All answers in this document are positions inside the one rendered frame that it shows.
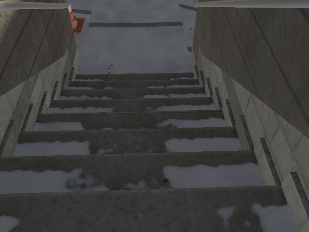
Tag stairs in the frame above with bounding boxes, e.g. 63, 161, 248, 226
0, 72, 265, 194

